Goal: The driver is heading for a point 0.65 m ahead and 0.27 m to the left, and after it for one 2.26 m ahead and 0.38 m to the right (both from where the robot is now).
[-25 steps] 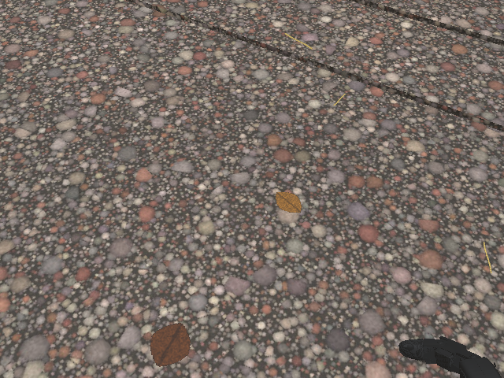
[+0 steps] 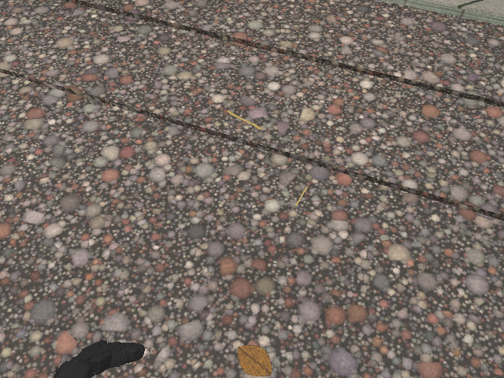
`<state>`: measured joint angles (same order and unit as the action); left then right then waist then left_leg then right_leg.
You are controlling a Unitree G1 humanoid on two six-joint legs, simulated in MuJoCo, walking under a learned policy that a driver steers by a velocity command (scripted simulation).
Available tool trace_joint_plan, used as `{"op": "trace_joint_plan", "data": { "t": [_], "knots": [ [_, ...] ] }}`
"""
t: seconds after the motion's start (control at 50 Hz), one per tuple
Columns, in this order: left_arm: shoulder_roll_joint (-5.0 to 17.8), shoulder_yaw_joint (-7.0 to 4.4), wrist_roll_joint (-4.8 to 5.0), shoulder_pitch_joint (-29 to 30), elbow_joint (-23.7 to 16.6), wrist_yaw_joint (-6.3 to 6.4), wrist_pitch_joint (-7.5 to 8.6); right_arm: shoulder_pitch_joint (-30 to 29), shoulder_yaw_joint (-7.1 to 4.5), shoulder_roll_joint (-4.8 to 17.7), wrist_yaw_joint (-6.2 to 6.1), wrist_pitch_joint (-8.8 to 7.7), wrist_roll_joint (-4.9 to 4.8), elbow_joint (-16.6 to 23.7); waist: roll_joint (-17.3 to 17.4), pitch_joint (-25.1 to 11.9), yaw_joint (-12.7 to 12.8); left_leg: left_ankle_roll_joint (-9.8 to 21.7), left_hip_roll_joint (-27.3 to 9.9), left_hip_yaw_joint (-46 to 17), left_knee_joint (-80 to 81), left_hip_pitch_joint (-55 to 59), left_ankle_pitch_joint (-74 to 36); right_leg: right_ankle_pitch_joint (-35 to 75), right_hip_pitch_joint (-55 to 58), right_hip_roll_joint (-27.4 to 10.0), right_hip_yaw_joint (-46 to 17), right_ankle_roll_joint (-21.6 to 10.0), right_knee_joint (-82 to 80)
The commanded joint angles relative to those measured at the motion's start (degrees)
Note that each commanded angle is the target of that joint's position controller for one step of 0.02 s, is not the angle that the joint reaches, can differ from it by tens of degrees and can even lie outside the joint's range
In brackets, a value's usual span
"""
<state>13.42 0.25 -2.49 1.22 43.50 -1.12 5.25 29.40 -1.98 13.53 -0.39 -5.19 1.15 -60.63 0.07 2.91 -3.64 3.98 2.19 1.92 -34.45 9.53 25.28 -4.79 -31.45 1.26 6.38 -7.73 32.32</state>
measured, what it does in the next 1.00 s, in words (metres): walks ahead: left foot, then right foot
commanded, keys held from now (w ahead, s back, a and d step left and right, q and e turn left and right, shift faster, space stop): w+shift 0.04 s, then w+q+shift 0.52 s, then w+e+shift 0.44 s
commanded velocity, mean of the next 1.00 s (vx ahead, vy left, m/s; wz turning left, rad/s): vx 1.00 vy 0.00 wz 0.24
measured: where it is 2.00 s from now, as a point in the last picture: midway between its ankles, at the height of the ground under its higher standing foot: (220, 24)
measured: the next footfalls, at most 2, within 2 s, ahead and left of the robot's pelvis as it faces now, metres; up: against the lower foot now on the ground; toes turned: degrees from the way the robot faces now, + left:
left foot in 0.44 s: +0.62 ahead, +0.09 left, +0.00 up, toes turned +19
right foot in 0.90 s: +1.09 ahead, +0.12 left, +0.00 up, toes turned +15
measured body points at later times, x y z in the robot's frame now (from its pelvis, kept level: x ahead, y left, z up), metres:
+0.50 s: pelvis +0.49 +0.04 -0.01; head +0.51 +0.04 +0.44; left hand +0.44 +0.30 -0.14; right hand +0.69 -0.18 -0.13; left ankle +0.58 +0.08 -0.71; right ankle +0.27 -0.11 -0.57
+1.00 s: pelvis +0.98 +0.13 +0.01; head +0.99 +0.15 +0.46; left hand +0.97 +0.43 -0.11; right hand +1.13 -0.11 -0.10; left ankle +0.77 +0.19 -0.56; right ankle +1.05 +0.11 -0.71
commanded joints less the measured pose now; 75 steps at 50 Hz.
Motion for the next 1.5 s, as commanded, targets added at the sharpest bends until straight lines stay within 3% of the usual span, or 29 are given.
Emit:
{"op": "trace_joint_plan", "data": {
  "t": [0.02, 0.04, 0.08, 0.12, 0.22, 0.36, 0.42, 0.44, 0.46, 0.48, 0.5, 0.54, 0.6, 0.74, 0.8, 0.86, 0.9, 0.92, 0.94, 1.0, 1.06, 1.14, 1.24, 1.28, 1.3, 1.32, 1.34, 1.4, 1.5],
  "knots": [
    [15.10, -6.26, -0.04, -30.63, 5.93, 0.60, -1.09, 0.87, -0.79, 6.86, 0.29, -1.85, -2.26, 7.06, -8.47, -28.48, 12.60, 2.65, 1.61, -8.19, -54.42, -48.57, -0.45, -28.88, 61.85, -23.50, -53.85, -12.70, -14.14],
    [12.65, -5.79, 0.18, -24.35, 6.40, 0.50, -0.50, -8.33, -1.07, 7.88, -0.09, -2.09, -2.26, 9.94, -5.08, -14.57, 10.60, 3.14, -2.75, -7.49, -51.70, -53.45, -7.38, -22.32, 51.65, -20.58, -42.15, -10.03, -15.91],
    [6.56, -4.47, -0.45, -20.32, 7.35, 0.33, 0.65, -10.68, -0.40, 5.32, 0.49, -1.40, -1.25, 10.20, 2.55, -5.33, 6.24, 3.27, -6.39, -7.80, -45.01, -48.70, -11.09, -11.57, 34.09, -17.17, -28.22, -6.25, -18.80],
    [3.15, -3.20, 0.21, -20.53, 9.27, 0.63, 1.51, -8.56, 0.08, 2.57, 1.86, 0.95, 0.10, 10.18, 0.18, -2.18, 2.22, 2.17, -8.35, -7.91, -41.21, -43.44, -11.67, -11.07, 23.61, -14.62, -20.06, -2.96, -22.98],
    [4.87, -3.27, 1.42, -22.33, 10.39, -0.20, 3.76, -21.02, 0.95, 1.37, 3.53, 2.78, -0.14, 16.32, -3.19, 5.21, 2.37, 1.36, -9.41, -2.56, -26.95, -48.89, -24.61, 7.94, 17.87, -9.80, -1.65, 2.48, -28.90],
    [10.09, -3.27, 2.00, -27.76, 10.47, 2.91, 3.10, -28.17, 1.07, 4.42, 4.47, 1.62, 0.21, 18.94, -4.66, 1.98, 2.09, 5.93, 0.57, 10.98, -3.70, -39.43, -33.18, 60.88, 35.88, -11.11, 9.30, 8.03, -19.41],
    [14.60, -4.85, 0.30, -21.52, 7.34, 4.54, -0.12, -1.43, -2.14, 11.11, 3.47, 1.99, -0.05, 11.55, -7.44, -11.88, -11.45, 9.93, 5.00, 7.30, -3.44, -12.37, -23.24, 70.10, 32.49, -14.00, 7.19, 7.51, 16.05],
    [14.87, -5.43, 0.15, -18.52, 6.75, 3.78, -0.65, 5.92, -3.96, 13.31, 2.21, 2.46, -0.47, 9.57, -3.63, -12.99, -14.89, 12.83, 1.94, 1.01, 0.69, -3.02, -18.27, 43.13, 23.16, -9.15, 7.62, 7.05, 39.16],
    [5.69, -3.35, -0.77, -17.57, 3.07, 2.43, 0.61, 0.68, -5.09, 16.94, 1.31, 3.31, -1.00, 9.42, 12.58, -9.19, -6.23, 15.47, -6.82, -13.97, -3.69, 5.20, -29.17, -21.38, 0.43, 0.62, 3.74, 7.82, 59.69],
    [5.15, -2.39, 1.99, -19.30, -3.46, 1.93, 1.77, -1.55, -6.15, 21.37, 1.25, 4.02, 0.44, 11.55, 14.17, -20.70, -3.09, 28.16, -16.11, -42.38, 9.28, 18.17, -12.19, -24.75, -16.93, 2.33, -8.51, 9.13, 69.08],
    [7.10, -1.82, 1.13, -14.70, -4.05, 1.74, 3.12, -3.43, -5.89, 17.32, 0.57, 4.15, 0.57, 12.91, 2.00, -15.15, -3.77, 25.12, -17.56, -48.69, 19.82, 12.85, -0.63, -19.61, -21.10, -1.31, -12.06, 7.66, 63.12],
    [7.37, -1.80, 0.02, -12.45, -4.12, 1.43, 3.03, -7.08, -4.49, 11.71, 0.16, 3.41, 0.02, 11.88, -6.93, -2.64, 2.39, 19.67, -13.41, -39.22, 22.64, -7.70, -6.99, -15.97, -15.13, -5.55, -11.74, 8.13, 50.48],
    [5.07, -0.80, -1.90, -15.18, -3.67, 0.60, -1.04, -10.28, -2.81, 8.78, -0.11, 0.60, -0.82, 12.83, -7.10, 0.62, 7.49, 16.40, -7.58, -25.23, 24.77, -26.57, -13.12, -16.07, -4.23, -9.93, -9.56, 10.55, 37.63],
    [3.54, 0.19, 1.81, 2.53, -8.43, -1.42, -0.99, -1.11, -2.88, 9.81, 1.78, -2.83, -1.65, 10.59, -0.36, 3.69, -2.52, 5.60, -4.60, -7.65, 33.75, -17.37, -40.43, 18.37, 0.87, -7.18, -0.04, 3.52, 3.20],
    [6.08, -0.84, 1.72, 1.86, -7.94, -1.45, -0.60, -1.07, -2.82, 11.81, 0.35, -2.74, -0.18, 9.89, 2.57, 0.87, -0.98, 2.49, -7.53, -1.73, 29.05, -2.95, -64.96, 14.10, 0.91, -1.82, 1.59, 0.62, -1.08],
    [10.73, -2.95, 1.75, -14.02, -3.26, -1.04, -1.07, -4.78, -3.31, 14.73, -1.84, -0.90, 2.35, 10.67, 8.00, -8.55, 8.59, -0.45, -11.08, 1.32, 6.75, 2.59, -91.35, 2.75, 13.64, 4.74, 2.28, -1.57, 1.01],
    [15.06, -5.69, 1.28, -38.15, 3.76, 0.20, -2.03, -12.77, -3.35, 14.74, -2.31, -0.04, 2.52, 13.49, 4.26, -15.56, 20.89, -0.72, -7.30, 4.24, -32.95, -15.02, -74.25, -7.09, 37.45, 0.27, -5.59, -6.07, 1.02],
    [20.82, -7.41, 0.70, -34.64, 4.52, 0.32, -2.82, -6.58, -1.34, 5.43, -0.53, -1.54, -0.62, 16.51, -22.63, -18.89, 10.20, -6.26, 5.39, 0.58, -59.94, -47.88, -3.35, -9.84, 58.40, -15.72, -41.01, -17.79, -4.27],
    [18.15, -7.57, 1.43, -28.80, 1.87, -0.39, -3.10, -9.08, -0.34, 8.61, -0.39, -2.77, 0.19, 18.70, -9.83, -22.84, 11.26, -4.33, 3.29, -8.21, -62.34, -57.54, -2.40, -17.23, 59.94, -18.16, -56.27, -21.05, -14.23],
    [9.76, -5.59, 1.67, -25.59, 3.77, 0.59, -2.51, -19.50, 0.79, 8.14, 0.52, -3.23, 2.11, 22.55, 6.36, -4.05, 5.59, -3.38, -5.29, -8.76, -44.98, -52.64, -8.15, -10.73, 31.53, -11.63, -38.69, -12.89, -19.00],
    [10.73, -5.28, 2.18, -24.72, 3.79, 0.72, -1.00, -18.91, 2.13, 6.36, 1.31, 0.31, 3.81, 24.74, 2.43, 0.54, 1.34, -5.42, -7.28, -5.68, -35.94, -48.23, -5.37, -6.72, 16.65, -5.66, -31.23, -11.64, -22.32],
    [12.04, -6.22, 2.66, -25.11, 2.50, 0.39, -0.30, -31.70, 3.75, 4.87, 2.38, 0.41, 1.86, 30.44, -0.95, 4.09, 4.66, -7.11, -6.38, -0.72, -11.27, -39.24, -22.75, 6.73, 6.71, -0.50, -25.39, -8.32, -25.62],
    [14.33, -7.49, 3.06, -29.36, 2.64, 0.68, -0.96, -35.22, 3.52, 6.10, 1.23, 0.22, 0.71, 32.16, -3.15, -0.99, 8.37, -5.34, -1.67, -0.11, 3.57, -33.53, -26.27, 27.31, 22.64, -2.76, -28.03, -4.13, -18.13],
    [16.73, -7.69, 2.74, -27.95, 2.19, 0.66, -0.60, -22.03, 1.26, 10.62, -0.06, -0.24, 0.54, 28.87, -2.28, -11.04, 1.39, -3.70, 0.81, 0.09, 4.19, -15.52, -17.99, 39.86, 23.34, -2.20, -26.74, -1.47, -1.42],
    [16.09, -7.53, 2.70, -24.58, 0.94, 0.41, 0.14, -9.92, -0.32, 13.46, -0.99, -0.67, 0.90, 26.28, -2.10, -17.41, -5.27, -2.08, -5.25, -5.65, 2.82, -0.31, -13.47, 31.45, 15.08, 0.33, -25.62, 0.04, 13.44],
    [8.61, -5.53, 5.75, -28.05, -2.91, 0.77, 0.74, -0.22, -3.08, 20.72, -1.29, -0.43, 3.32, 25.28, 15.70, -32.70, -6.47, 4.97, -26.18, -35.22, 9.52, 20.33, 13.94, 4.90, -1.98, 6.89, -17.79, 2.54, 38.03],
    [8.73, -4.30, 4.20, -25.74, -4.08, 0.55, -0.01, -4.80, -3.37, 19.28, -1.12, 0.41, 2.23, 25.15, 20.01, -34.47, -3.40, 5.97, -29.32, -49.31, 17.25, 17.65, 22.46, -19.37, -7.61, 3.77, -14.63, 1.64, 45.74],
    [9.75, -4.65, 0.77, -14.41, -4.23, -0.31, -1.99, -10.03, -1.53, 9.02, -1.30, 0.64, 2.00, 22.46, 2.52, -10.77, -2.66, 3.94, -22.41, -28.56, 17.54, -2.86, 2.98, -13.05, -13.28, -3.67, -11.39, 1.13, 43.37],
    [5.13, -2.91, 0.64, -8.46, -11.98, -3.23, -5.54, -12.50, -1.30, 7.21, -0.02, -1.88, 0.53, 18.14, 5.65, -1.50, 5.17, 2.28, -21.40, -12.04, 26.50, -16.91, -8.75, -10.44, -16.43, -8.81, -12.27, 2.76, 42.31]
  ]
}}
Keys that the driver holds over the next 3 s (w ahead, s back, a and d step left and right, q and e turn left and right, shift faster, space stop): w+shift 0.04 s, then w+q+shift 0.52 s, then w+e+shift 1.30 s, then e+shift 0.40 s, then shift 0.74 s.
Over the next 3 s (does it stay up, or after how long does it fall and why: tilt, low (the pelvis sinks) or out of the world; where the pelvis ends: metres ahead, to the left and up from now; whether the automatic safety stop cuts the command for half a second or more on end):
stays up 2.03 -0.13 0.07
